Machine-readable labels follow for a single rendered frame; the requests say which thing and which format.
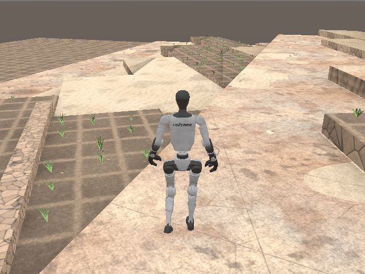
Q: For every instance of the right robot hand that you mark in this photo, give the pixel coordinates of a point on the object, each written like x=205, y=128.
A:
x=210, y=163

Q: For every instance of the robot left forearm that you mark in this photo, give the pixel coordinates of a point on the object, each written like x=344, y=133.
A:
x=154, y=149

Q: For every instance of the robot right upper arm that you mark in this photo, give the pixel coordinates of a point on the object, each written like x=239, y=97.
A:
x=203, y=130

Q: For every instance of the robot head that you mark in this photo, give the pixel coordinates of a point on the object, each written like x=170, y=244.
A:
x=182, y=99

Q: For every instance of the robot right thigh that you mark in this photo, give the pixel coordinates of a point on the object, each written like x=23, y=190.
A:
x=195, y=169

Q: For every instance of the left robot hand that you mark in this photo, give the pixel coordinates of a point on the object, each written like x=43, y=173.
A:
x=150, y=159

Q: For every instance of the robot left upper arm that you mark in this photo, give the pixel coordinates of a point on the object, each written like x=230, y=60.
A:
x=161, y=129

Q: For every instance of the robot right forearm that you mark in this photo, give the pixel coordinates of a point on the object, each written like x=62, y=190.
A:
x=211, y=152

